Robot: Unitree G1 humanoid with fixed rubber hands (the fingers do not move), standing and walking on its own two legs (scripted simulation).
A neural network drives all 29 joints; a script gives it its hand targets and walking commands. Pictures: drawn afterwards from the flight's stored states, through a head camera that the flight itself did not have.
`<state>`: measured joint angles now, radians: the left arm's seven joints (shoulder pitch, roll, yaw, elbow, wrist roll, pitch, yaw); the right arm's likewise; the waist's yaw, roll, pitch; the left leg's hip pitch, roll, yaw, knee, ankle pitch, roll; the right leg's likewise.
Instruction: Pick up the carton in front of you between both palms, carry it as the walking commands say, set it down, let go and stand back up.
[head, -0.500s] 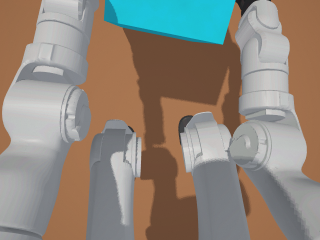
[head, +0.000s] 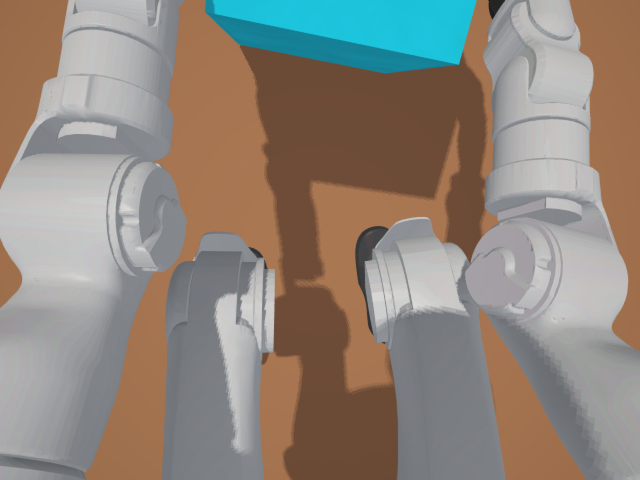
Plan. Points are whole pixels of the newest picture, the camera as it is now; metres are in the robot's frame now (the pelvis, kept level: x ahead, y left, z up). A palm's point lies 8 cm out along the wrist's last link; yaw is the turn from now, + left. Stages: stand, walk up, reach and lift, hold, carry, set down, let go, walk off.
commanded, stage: set down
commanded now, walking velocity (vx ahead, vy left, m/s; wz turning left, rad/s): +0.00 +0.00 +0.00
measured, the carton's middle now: out of the picture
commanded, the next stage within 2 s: let go in 1.86 s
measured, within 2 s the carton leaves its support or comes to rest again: neither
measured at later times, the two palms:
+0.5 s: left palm out of the picture +0.59 +0.12 -0.18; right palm out of the picture +0.54 -0.18 -0.17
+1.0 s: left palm out of the picture +0.60 +0.15 -0.13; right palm out of the picture +0.53 -0.21 -0.13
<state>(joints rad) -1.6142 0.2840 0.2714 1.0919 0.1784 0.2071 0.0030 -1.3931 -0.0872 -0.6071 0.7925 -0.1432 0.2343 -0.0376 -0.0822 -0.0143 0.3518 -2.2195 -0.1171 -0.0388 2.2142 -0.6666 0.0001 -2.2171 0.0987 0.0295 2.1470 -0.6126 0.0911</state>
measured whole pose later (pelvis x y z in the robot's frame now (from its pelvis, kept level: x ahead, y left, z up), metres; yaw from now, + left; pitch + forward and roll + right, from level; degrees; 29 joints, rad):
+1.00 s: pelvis -0.02 +0.00 +0.00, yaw -1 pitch +33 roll -3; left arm -1.70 0.55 -0.10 1.18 -0.23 0.17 0.03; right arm -1.48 -0.25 -0.26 0.96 0.21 0.14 -0.19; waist -0.11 -0.01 0.44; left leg -2.18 -0.03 -0.01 2.22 -0.63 0.03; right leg -2.19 0.03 -0.03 2.14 -0.54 0.03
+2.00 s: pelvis +0.02 +0.00 +0.26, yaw +1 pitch +46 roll -1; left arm -1.31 0.37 0.29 1.01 0.13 0.21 -0.06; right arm -1.08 -0.13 -0.42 0.72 -0.07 0.21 -0.06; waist -0.10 0.02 -0.02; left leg -1.59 -0.06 -0.04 1.13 -0.34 0.01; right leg -1.60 0.03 0.02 1.08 -0.29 0.02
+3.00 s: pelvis +0.11 +0.00 +0.39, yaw +1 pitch -2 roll +0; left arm 0.23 0.21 0.04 0.44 0.00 0.09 -0.06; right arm 0.22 -0.22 -0.04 0.44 -0.01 0.10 0.08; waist 0.00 0.02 0.07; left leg -0.12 -0.04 -0.04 0.44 -0.29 0.02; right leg -0.15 0.02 0.05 0.43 -0.25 0.00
